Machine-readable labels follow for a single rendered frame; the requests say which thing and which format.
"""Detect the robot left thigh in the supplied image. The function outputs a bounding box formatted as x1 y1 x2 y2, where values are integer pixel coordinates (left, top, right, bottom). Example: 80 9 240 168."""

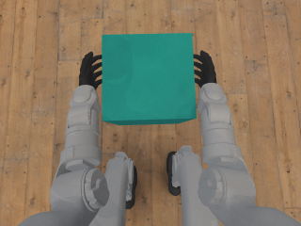
89 156 135 226

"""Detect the robot left shin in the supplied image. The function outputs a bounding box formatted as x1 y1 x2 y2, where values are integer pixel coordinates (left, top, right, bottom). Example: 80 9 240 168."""
107 152 133 201

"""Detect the right robot hand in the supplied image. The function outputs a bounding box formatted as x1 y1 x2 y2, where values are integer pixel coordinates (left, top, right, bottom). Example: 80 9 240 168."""
193 50 217 88

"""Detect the robot right forearm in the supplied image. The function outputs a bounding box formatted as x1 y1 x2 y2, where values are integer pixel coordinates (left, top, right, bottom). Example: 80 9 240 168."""
197 83 256 190

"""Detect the right robot upper arm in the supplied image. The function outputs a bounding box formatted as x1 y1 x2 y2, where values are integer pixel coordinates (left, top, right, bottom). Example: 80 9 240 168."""
198 166 301 226

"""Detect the left robot upper arm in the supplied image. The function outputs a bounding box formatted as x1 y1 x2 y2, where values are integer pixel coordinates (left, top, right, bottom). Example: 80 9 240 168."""
17 167 110 226

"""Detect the left robot hand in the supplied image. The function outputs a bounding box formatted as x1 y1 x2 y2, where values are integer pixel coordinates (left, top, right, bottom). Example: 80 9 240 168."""
79 51 103 90

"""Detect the carton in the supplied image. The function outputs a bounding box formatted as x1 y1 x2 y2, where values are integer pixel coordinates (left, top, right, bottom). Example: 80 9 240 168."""
102 33 197 125

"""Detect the robot left forearm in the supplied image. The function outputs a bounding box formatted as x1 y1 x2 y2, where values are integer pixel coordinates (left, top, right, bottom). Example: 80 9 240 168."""
49 85 102 202

